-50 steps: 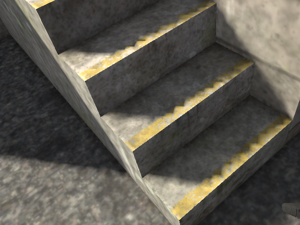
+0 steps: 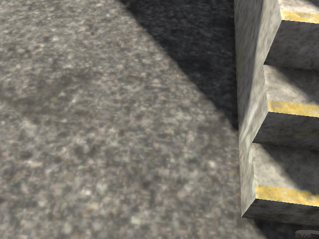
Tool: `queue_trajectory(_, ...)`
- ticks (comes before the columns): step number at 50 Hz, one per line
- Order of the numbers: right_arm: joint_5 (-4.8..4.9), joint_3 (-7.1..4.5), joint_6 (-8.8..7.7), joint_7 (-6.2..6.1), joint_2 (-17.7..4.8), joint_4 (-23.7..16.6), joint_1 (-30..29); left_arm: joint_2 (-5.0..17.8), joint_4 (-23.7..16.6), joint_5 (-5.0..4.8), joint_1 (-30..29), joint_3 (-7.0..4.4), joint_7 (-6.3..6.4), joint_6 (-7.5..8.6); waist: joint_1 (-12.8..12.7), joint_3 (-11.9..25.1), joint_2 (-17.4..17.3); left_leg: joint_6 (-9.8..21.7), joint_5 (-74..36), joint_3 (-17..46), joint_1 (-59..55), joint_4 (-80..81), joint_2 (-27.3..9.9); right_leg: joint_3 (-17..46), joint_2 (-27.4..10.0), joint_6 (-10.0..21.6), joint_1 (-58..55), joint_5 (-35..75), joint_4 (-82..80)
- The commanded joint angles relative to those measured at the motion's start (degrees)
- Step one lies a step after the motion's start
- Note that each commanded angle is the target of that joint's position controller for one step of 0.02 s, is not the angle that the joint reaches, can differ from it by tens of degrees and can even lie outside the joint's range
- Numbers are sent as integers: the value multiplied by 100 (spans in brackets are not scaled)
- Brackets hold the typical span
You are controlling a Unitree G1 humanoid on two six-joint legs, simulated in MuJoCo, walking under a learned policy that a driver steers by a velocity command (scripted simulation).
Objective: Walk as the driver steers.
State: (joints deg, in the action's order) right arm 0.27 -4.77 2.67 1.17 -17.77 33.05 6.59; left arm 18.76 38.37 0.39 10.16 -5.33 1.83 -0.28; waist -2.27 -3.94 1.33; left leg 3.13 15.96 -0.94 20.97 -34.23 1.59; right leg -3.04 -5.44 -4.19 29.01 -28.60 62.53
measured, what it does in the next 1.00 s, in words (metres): walks ahead, turning right: right foot, then left foot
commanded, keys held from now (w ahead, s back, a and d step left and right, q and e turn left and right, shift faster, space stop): w+e+shift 0.90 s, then w+q+shift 0.10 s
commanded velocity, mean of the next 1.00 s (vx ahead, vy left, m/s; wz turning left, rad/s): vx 0.66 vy -0.11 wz -0.58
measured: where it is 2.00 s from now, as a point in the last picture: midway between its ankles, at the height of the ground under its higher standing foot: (316, 165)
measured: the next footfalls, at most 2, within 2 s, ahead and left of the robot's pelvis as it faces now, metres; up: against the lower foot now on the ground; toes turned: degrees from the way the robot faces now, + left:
right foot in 0.48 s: -0.03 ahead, -0.13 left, +0.00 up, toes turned -20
left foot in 0.92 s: +0.42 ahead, -0.23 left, +0.00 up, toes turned -45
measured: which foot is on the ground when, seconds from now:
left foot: down 0.00-0.50, up 0.52-0.90, down 0.92-1.00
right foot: up 0.00-0.46, down 0.48-0.92, up 0.94-1.00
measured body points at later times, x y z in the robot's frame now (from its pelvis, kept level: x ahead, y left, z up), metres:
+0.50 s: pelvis +0.03 -0.04 +0.00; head +0.06 -0.08 +0.45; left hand +0.21 +0.20 -0.08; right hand +0.15 -0.37 -0.09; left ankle +0.02 +0.09 -0.73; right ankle -0.07 -0.11 -0.73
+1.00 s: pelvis +0.25 -0.23 -0.01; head +0.27 -0.27 +0.44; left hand +0.49 -0.06 -0.12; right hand +0.25 -0.56 -0.09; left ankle +0.39 -0.21 -0.73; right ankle +0.02 -0.17 -0.61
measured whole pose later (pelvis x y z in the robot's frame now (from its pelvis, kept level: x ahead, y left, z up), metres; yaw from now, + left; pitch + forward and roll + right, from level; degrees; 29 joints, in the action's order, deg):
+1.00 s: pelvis +0.25 -0.23 -0.01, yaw -41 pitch +1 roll +5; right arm -1.6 -3.4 -6.6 -0.5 -15.6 33.8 4.6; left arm 15.4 45.0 -1.9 17.7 -1.9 1.2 4.6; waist -0.5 -4.2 1.2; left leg 3.2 7.8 -2.1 24.1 -30.5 6.4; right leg 11.3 5.3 3.5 10.4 -25.6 72.6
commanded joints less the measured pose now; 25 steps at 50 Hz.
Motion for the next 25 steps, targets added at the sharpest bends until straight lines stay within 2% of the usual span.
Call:
queue_trajectory(1,70,-93,-243,-137,-510,-444,-336,560,-413,56,-176,-91,129,65,159,1131,-617,1081,-2359,1652,-1609,1339,-1611,596,-35,-74,1320,648,533)
queue_trajectory(2,7,-2,-259,-169,-386,-430,-461,470,-245,81,109,-64,99,37,35,1262,-708,1059,-2728,1289,-1252,1352,-1454,499,-3,-128,729,988,545)
queue_trajectory(4,-155,163,-317,-175,-44,-264,-538,179,-11,-16,506,48,12,-4,-86,1398,-671,1000,-2721,691,-877,1399,-1227,447,-42,-186,-158,1368,-77)
queue_trajectory(5,-209,211,-343,-169,71,-156,-504,7,47,-52,547,131,-30,-22,-48,1314,-668,922,-2359,448,-738,1452,-1112,440,-67,-173,-512,1485,-667)
queue_trajectory(6,-249,207,-360,-169,26,-77,-419,-79,-10,-73,363,193,-62,-34,98,1137,-752,914,-1939,404,-666,1538,-1118,430,-59,-143,-685,1496,-1112)
queue_trajectory(7,-279,167,-362,-177,-128,-13,-341,-21,-119,-95,143,206,-79,-47,232,949,-837,975,-1554,496,-648,1638,-1231,438,-34,-109,-722,1386,-1374)
queue_trajectory(8,-281,92,-337,-189,-382,29,-286,182,-236,-124,1,164,-87,-63,322,753,-910,1075,-1246,655,-690,1707,-1388,380,22,-80,-605,1158,-1440)
queue_trajectory(9,-250,18,-297,-202,-596,61,-217,373,-322,-156,-48,117,-88,-78,387,594,-933,1172,-998,835,-785,1749,-1562,334,51,-54,-398,877,-1406)
queue_trajectory(10,-200,-31,-254,-216,-709,88,-131,482,-394,-187,-74,87,-83,-90,446,463,-888,1241,-894,1000,-928,1762,-1727,322,48,-28,-154,628,-1317)
queue_trajectory(12,-118,-50,-205,-245,-669,126,-45,402,-476,-185,-57,99,-83,-118,474,322,-755,1322,-1108,1190,-1232,1719,-1989,367,-35,1,221,268,-1151)
queue_trajectory(15,-103,-74,-186,-286,-611,101,-142,184,-551,-158,36,142,-130,-158,387,500,-601,1325,-2174,1010,-1565,1531,-2140,301,-97,34,232,2,-1081)
queue_trajectory(16,138,-163,-491,-195,-857,-72,-405,-90,-580,-387,383,295,-215,-2,58,1141,-907,807,2274,1395,-850,2375,-2398,-147,-182,392,-126,744,-793)
queue_trajectory(17,150,-139,-688,-152,-861,-199,-931,-14,-503,-402,307,286,-232,25,-75,634,-935,481,2343,1326,-146,2756,-2344,-271,-148,587,-485,811,-1033)
queue_trajectory(18,112,-138,-793,-120,-808,-208,-1053,2,-377,-329,428,287,-216,53,-155,528,-763,292,1948,925,-10,2763,-2121,-420,-67,744,-814,651,-1576)
queue_trajectory(19,35,-117,-845,-91,-690,-202,-1005,-10,-212,-265,655,293,-183,80,-207,527,-456,237,1407,566,-335,2521,-1892,-560,7,878,-1018,468,-2160)
queue_trajectory(20,-26,-75,-815,-69,-544,-149,-938,-111,-33,-202,968,309,-163,136,-303,539,-180,237,944,105,-726,2006,-1595,-631,79,1036,-1262,550,-3072)
queue_trajectory(21,304,-280,-718,-230,-1129,227,69,59,-433,-214,347,213,-477,-39,-53,453,130,626,-1608,1172,-2025,1667,-2455,-277,6,1212,-526,692,-3392)
queue_trajectory(22,322,-415,-629,-328,-1524,384,518,53,-584,-265,251,203,-613,-129,-31,1020,20,877,-2639,1435,-3029,1347,-3003,63,-92,1218,-160,558,-3178)
queue_trajectory(23,304,-452,-581,-369,-1558,348,466,95,-591,-309,331,198,-694,-178,-95,1288,-84,950,-2681,1391,-3359,1212,-3130,237,-160,1195,-113,631,-3027)
queue_trajectory(24,288,-434,-547,-370,-1473,171,-92,147,-480,-343,596,170,-732,-193,-381,1275,-301,865,-2424,913,-3013,1105,-2890,191,-171,1191,-510,969,-3320)
queue_trajectory(25,300,-389,-522,-368,-1309,-163,-1216,318,-111,-315,1419,83,-740,-165,-1015,1065,-418,552,-2363,-2,-1837,493,-2152,182,-70,1294,-1765,1480,-4204)
Keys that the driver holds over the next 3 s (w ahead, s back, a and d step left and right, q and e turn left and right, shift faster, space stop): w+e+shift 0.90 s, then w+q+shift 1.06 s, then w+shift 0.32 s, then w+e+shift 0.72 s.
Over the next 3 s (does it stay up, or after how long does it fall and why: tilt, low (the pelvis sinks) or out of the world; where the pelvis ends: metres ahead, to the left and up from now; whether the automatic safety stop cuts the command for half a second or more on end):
stays up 0.80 -0.53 0.30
